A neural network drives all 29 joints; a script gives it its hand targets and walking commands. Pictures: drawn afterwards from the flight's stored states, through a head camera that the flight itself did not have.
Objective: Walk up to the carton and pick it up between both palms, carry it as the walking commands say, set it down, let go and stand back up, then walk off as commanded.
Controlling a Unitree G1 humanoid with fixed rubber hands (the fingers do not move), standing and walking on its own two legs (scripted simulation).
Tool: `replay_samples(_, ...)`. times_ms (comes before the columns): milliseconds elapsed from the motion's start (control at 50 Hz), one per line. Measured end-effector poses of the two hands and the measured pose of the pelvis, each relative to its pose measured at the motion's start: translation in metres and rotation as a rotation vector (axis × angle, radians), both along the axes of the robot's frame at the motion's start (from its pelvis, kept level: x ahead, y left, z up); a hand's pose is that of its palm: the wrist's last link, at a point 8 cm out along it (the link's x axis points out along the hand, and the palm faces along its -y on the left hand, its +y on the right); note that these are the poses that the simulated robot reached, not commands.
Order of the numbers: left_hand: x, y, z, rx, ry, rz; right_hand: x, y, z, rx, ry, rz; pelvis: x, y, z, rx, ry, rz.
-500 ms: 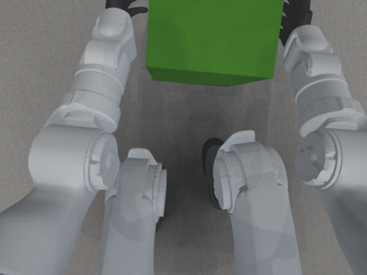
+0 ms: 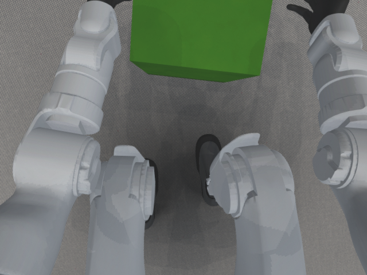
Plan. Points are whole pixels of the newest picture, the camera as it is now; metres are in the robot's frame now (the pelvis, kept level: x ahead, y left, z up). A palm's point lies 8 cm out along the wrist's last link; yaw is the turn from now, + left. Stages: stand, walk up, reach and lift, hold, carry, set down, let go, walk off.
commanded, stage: set down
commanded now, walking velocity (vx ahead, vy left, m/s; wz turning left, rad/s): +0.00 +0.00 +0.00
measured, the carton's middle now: (195, 20) +0.54 -0.08 -0.24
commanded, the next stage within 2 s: let go in 1.28 s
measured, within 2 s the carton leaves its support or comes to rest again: neither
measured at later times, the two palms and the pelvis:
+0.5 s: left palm out of the picture +0.56 +0.06 +0.00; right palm out of the picture +0.50 -0.29 -0.01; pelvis +0.00 +0.00 +0.10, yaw +0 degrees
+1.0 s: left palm out of the picture +0.56 +0.07 +0.15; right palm out of the picture +0.49 -0.31 +0.15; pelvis +0.04 +0.00 +0.24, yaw -2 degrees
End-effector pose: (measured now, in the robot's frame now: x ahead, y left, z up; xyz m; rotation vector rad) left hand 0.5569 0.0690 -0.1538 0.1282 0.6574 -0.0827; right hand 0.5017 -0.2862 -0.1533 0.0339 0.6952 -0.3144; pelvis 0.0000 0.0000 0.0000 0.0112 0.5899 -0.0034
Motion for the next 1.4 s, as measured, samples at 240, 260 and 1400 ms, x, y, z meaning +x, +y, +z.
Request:
replay_samples(240,0.0,-0.01,0.057,0.031,-0.018,0.044,-0.004,-0.009,0.052,0.012,-0.056,0.001,-0.011,0.002,0.04,0.025,-0.112,-0.022)
replay_samples(260,0.001,-0.009,0.064,0.032,-0.02,0.048,-0.003,-0.01,0.059,0.009,-0.056,0.003,-0.011,0.002,0.044,0.028,-0.113,-0.024)
replay_samples(1400,-0.016,0.011,0.358,0.061,-0.014,0.037,-0.018,-0.008,0.355,-0.051,0.003,0.117,0.064,-0.007,0.311,0.022,0.134,-0.048)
